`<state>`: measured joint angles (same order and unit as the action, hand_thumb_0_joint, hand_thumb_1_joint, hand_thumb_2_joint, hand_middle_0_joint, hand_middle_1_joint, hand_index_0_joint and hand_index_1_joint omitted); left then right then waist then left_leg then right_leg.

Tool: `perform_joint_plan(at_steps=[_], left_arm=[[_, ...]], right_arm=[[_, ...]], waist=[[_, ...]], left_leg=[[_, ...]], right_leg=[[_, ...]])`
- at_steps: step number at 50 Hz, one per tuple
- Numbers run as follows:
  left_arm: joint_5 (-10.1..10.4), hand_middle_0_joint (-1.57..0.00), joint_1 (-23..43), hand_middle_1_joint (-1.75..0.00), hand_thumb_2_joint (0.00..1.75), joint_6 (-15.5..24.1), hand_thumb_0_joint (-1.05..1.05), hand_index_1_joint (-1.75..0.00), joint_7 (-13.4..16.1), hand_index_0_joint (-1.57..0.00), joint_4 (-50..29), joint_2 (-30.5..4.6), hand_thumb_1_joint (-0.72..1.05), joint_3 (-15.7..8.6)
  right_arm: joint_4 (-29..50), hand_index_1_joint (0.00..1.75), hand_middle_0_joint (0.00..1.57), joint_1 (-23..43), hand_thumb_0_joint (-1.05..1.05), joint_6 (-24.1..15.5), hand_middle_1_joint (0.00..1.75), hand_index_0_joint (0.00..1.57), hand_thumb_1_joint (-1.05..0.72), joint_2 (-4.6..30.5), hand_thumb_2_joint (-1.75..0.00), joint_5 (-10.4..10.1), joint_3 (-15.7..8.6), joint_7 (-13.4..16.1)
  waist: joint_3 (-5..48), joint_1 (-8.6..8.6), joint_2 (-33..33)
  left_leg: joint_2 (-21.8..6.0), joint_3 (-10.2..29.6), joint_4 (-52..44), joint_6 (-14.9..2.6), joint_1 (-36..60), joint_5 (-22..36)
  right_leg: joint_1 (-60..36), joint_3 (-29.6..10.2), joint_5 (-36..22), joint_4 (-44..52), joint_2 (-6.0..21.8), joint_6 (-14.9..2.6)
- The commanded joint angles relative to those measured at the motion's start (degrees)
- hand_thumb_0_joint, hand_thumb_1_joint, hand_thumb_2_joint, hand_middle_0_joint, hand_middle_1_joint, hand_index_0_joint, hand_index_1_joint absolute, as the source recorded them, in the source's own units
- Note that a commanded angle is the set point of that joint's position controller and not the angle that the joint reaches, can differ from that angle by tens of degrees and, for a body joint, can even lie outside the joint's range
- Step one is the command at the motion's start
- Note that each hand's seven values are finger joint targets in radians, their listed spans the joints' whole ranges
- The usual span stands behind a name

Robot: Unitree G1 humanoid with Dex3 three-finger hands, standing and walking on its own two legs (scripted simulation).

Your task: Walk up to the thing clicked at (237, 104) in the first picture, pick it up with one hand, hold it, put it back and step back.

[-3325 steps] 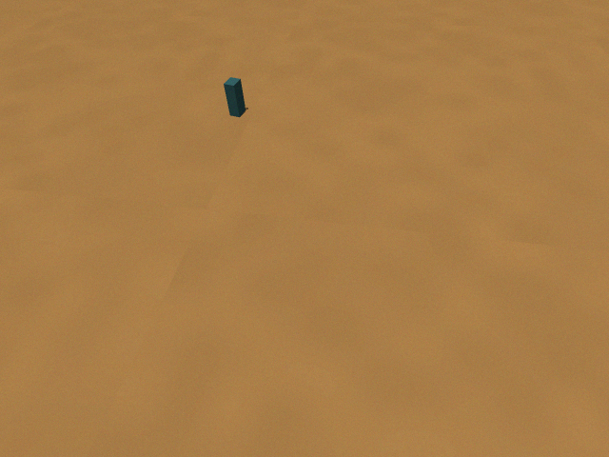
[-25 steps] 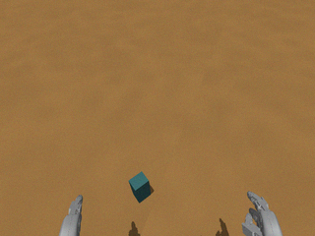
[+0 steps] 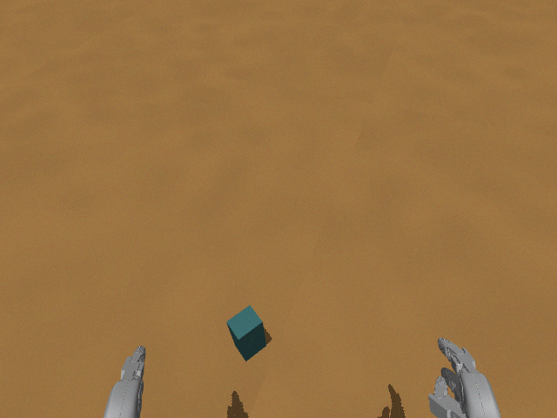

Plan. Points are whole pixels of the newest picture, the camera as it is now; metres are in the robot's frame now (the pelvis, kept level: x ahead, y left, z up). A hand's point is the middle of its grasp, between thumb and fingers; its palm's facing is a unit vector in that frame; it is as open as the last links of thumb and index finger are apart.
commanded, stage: home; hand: left
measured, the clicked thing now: (247, 334) +0.48 +0.14 -0.62
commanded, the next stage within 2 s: stand in 0.66 s
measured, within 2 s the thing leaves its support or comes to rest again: neither
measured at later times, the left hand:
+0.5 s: hand out of the picture +0.16 +0.18 -0.06, palm faces +0.10 -0.95 -0.28, open 17.3 cm
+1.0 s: hand out of the picture +0.16 +0.18 -0.06, palm faces +0.10 -0.95 -0.29, open 14.6 cm
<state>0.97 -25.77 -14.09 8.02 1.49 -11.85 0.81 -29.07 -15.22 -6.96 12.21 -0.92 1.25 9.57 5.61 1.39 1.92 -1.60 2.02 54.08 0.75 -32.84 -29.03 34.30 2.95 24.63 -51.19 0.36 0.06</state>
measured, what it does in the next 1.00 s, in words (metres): stands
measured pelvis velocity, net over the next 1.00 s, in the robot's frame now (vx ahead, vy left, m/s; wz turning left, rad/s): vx -0.01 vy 0.00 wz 0.00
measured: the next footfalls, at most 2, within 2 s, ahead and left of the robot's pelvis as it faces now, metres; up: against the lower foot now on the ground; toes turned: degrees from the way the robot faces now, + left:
none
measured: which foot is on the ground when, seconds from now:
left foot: down 0.00-1.00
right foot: down 0.00-1.00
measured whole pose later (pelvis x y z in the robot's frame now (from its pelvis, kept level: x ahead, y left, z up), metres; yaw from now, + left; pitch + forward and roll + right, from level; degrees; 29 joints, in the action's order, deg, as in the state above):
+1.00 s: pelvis -0.01 +0.00 +0.00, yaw +0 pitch +7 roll -2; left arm 0.9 -26.0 -13.8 7.8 1.1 -11.8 0.8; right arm -29.5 -15.7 -8.2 12.0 -0.6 1.5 9.9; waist 5.3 1.1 1.9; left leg -1.5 1.9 54.5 0.6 -33.4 -28.6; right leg 34.9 2.7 24.1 -51.6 0.5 0.2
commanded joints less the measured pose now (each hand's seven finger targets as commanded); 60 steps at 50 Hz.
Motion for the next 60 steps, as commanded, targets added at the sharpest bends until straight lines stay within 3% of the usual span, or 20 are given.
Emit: perform_joint_plan(at_steps=[1,7,10,11,16,19,20,24,25,27,32,33,38,40,41,48,49,56,59,60], left_arm=[[-0.6,-0.06,0.6,-0.06,0.09,2.4,0.00,-0.06,0.5,-0.06,-10.8,-5.4,-0.49,-3.1],[-0.6,-0.06,1.0,-0.06,0.08,2.5,0.00,-0.06,0.5,-0.06,-10.6,-5.6,-0.51,-3.9],[-0.6,-0.05,0.9,-0.06,0.07,2.5,0.00,-0.06,0.3,-0.05,-11.3,-5.7,-0.52,-3.5],[-0.5,-0.05,1.2,-0.06,0.07,2.4,0.00,-0.06,0.4,-0.05,-11.0,-5.4,-0.52,-3.1],[-0.6,-0.05,0.8,-0.06,0.06,2.5,0.00,-0.06,0.5,-0.05,-11.4,-5.7,-0.54,-3.7],[-0.7,-0.05,1.9,-0.06,0.07,2.6,0.00,-0.06,0.4,-0.05,-10.5,-5.3,-0.53,-3.1],[-0.7,-0.05,0.5,-0.06,0.06,2.7,0.00,-0.06,0.4,-0.05,-10.7,-5.2,-0.53,-3.5],[-0.6,-0.05,1.1,-0.06,0.07,2.7,0.00,-0.06,0.4,-0.05,-11.7,-6.2,-0.52,-4.0],[-0.6,-0.05,1.7,-0.06,0.07,2.6,0.00,-0.06,0.3,-0.05,-10.6,-5.0,-0.53,-2.8],[-0.6,-0.06,0.6,-0.06,0.07,2.8,0.00,-0.06,0.4,-0.06,-10.1,-5.7,-0.52,-3.7],[-0.5,-0.05,1.3,-0.05,0.05,2.9,0.00,-0.05,0.3,-0.05,-10.9,-5.6,-0.56,-3.5],[-0.6,-0.05,1.0,-0.05,0.05,3.0,0.00,-0.05,0.4,-0.05,-11.7,-6.4,-0.55,-4.3],[-0.6,-0.05,1.3,-0.05,0.05,3.1,0.00,-0.05,0.3,-0.05,-11.7,-5.3,-0.55,-2.7],[-0.7,-0.20,0.9,-0.21,0.21,3.1,0.00,-0.21,0.3,-0.20,-11.5,-5.2,-0.39,-2.8],[-0.6,-0.20,0.7,-0.29,0.29,3.0,0.00,-0.29,0.4,-0.20,-11.4,-5.2,-0.31,-3.0],[-0.7,-0.20,0.4,-0.30,0.85,3.0,0.00,-0.30,0.4,-0.20,-10.9,-5.3,0.25,-3.1],[-0.7,-0.20,1.3,-0.30,0.90,2.9,0.00,-0.30,0.4,-0.20,-11.0,-5.8,0.33,-3.5],[-0.8,-0.20,1.3,-0.30,0.90,2.9,0.00,-0.30,0.5,-0.20,-11.3,-5.6,0.89,-3.5],[-0.7,-0.20,0.2,-0.30,0.90,2.8,0.00,-0.30,0.4,-0.20,-11.3,-5.6,0.90,-3.7],[-6.6,-0.20,10.8,-0.30,0.90,9.1,0.00,-0.30,-2.3,-0.20,8.8,-12.3,0.90,-6.0]], right_arm=[[8.4,0.30,0.20,3.0,0.00,-3.0,0.30,0.20,-0.90,6.8,-0.90,0.0,-3.0,0.4],[8.7,0.30,0.20,3.5,0.00,-3.0,0.30,0.20,-0.90,6.4,-0.90,0.1,-2.9,0.5],[8.8,0.30,0.20,3.3,0.00,-3.1,0.30,0.20,-0.90,6.9,-0.90,0.1,-3.1,0.5],[8.6,0.30,0.20,3.4,0.00,-3.2,0.30,0.20,-0.90,6.7,-0.90,0.1,-2.8,0.5],[8.7,0.30,0.20,3.1,0.00,-3.4,0.30,0.20,-0.90,6.7,-0.90,0.1,-3.0,0.6],[8.8,0.30,0.20,3.3,0.00,-3.6,0.30,0.20,-0.90,6.8,-0.90,0.2,-3.0,0.7],[8.8,0.30,0.20,3.4,0.00,-3.5,0.30,0.20,-0.90,6.3,-0.90,0.2,-2.7,0.7],[8.8,0.30,0.20,3.3,0.00,-3.7,0.30,0.20,-0.90,6.6,-0.90,0.3,-2.8,0.7],[8.4,0.30,0.20,3.3,0.00,-3.8,0.30,0.20,-0.90,6.7,-0.90,0.3,-2.8,0.8],[8.7,0.30,0.20,3.5,0.00,-3.7,0.30,0.20,-0.90,6.6,-0.90,0.2,-2.9,0.7],[8.8,0.30,0.20,3.7,0.00,-3.9,0.30,0.20,-0.90,6.5,-0.90,0.2,-2.7,0.6],[8.9,0.30,0.20,3.6,0.00,-4.0,0.30,0.20,-0.90,6.5,-0.90,0.2,-2.7,0.7],[8.4,0.30,0.20,3.3,0.00,-4.1,0.30,0.20,-0.90,6.9,-0.90,0.2,-2.9,0.9],[8.3,0.30,0.20,3.1,0.00,-4.1,0.30,0.20,-0.90,6.8,-0.90,0.2,-2.9,0.9],[8.4,0.30,0.20,3.0,0.00,-4.2,0.30,0.20,-0.90,6.5,-0.90,0.1,-2.7,0.8],[8.2,0.30,0.20,3.0,0.00,-4.3,0.30,0.20,-0.90,6.6,-0.90,0.3,-2.9,0.8],[8.4,0.30,0.20,2.9,0.00,-4.2,0.30,0.20,-0.90,6.9,-0.90,0.3,-3.1,0.9],[8.3,0.30,0.20,3.2,0.00,-4.2,0.30,0.20,-0.90,6.7,-0.90,0.3,-3.0,0.9],[8.3,0.30,0.20,2.7,0.00,-4.1,0.30,0.20,-0.90,6.5,-0.90,0.3,-2.9,0.9],[-3.6,0.30,0.20,5.8,0.00,0.1,0.30,0.20,-0.90,13.7,-0.90,6.7,-4.8,-2.5]], waist=[[7.2,0.36,-0.8],[6.0,-0.15,-1.1],[6.8,0.02,0.0],[4.8,-0.02,0.5],[6.7,-0.12,0.1],[5.4,0.42,-1.0],[6.5,-0.33,-0.9],[6.5,-0.23,-0.5],[5.1,0.33,-0.3],[5.1,-0.18,-1.1],[3.8,-0.15,-0.7],[5.6,-0.41,-1.0],[5.9,0.19,0.0],[6.2,0.33,0.1],[5.5,-0.11,0.7],[6.0,-0.41,-0.2],[6.0,0.18,-0.8],[5.9,-0.26,-0.3],[7.0,-0.24,-0.4],[-0.2,-2.53,-5.1]], left_leg=[[1.5,-1.1,-8.1,-1.07,2.4,18.5],[1.8,-1.3,-8.7,-1.24,0.8,14.9],[1.6,-0.9,-9.3,-1.01,1.3,14.8],[1.6,-0.9,-9.6,-1.01,0.8,13.6],[1.2,-0.3,-9.5,-0.86,1.5,15.5],[1.4,-0.6,-9.7,-1.13,0.8,12.1],[1.6,-1.0,-9.0,-1.23,0.6,13.5],[1.7,-1.3,-8.8,-1.31,0.8,13.1],[1.8,-1.4,-9.1,-1.32,0.4,11.5],[1.9,-1.4,-9.1,-1.39,-0.3,11.3],[2.0,-1.4,-9.9,-1.53,-1.3,7.4],[1.8,-1.1,-9.7,-1.54,-0.5,8.6],[1.6,-1.2,-9.3,-1.25,0.6,11.6],[1.3,-0.7,-9.5,-1.06,0.9,12.9],[1.4,-0.8,-9.6,-1.03,0.8,12.8],[1.4,-0.6,-9.5,-1.01,0.7,13.4],[1.3,-0.8,-9.2,-1.13,0.8,13.3],[1.4,-1.0,-9.2,-1.05,0.9,13.8],[1.6,-1.4,-8.3,-1.13,1.5,15.9],[0.2,1.6,-9.8,-2.27,0.3,22.2]], right_leg=[[-7.3,0.6,-15.2,7.6,-1.2,-0.48],[-6.9,0.6,-11.9,8.3,-1.1,-0.48],[-6.8,0.7,-11.4,7.7,-1.2,-0.72],[-5.8,0.8,-10.4,8.0,-1.2,-0.68],[-6.7,1.1,-11.5,7.2,-1.4,-0.92],[-5.8,1.0,-8.9,8.0,-1.4,-0.67],[-6.8,0.8,-10.3,8.1,-1.1,-0.61],[-6.5,0.4,-10.1,8.4,-1.0,-0.50],[-5.7,0.4,-8.8,8.6,-0.9,-0.49],[-6.2,0.4,-8.5,8.9,-0.9,-0.47],[-5.2,0.5,-5.0,9.5,-0.8,-0.47],[-6.0,0.5,-5.9,9.0,-0.9,-0.51],[-5.7,0.6,-8.7,8.1,-1.1,-0.72],[-5.8,0.9,-9.6,7.4,-1.3,-0.86],[-5.4,1.0,-9.5,7.6,-1.3,-0.79],[-5.9,1.1,-9.8,7.5,-1.3,-0.80],[-5.6,0.9,-9.9,7.7,-1.4,-0.72],[-6.1,0.8,-10.3,7.6,-1.2,-0.75],[-7.0,0.6,-12.6,7.7,-1.1,-0.55],[-16.1,-5.0,-14.2,10.4,4.9,-3.70]])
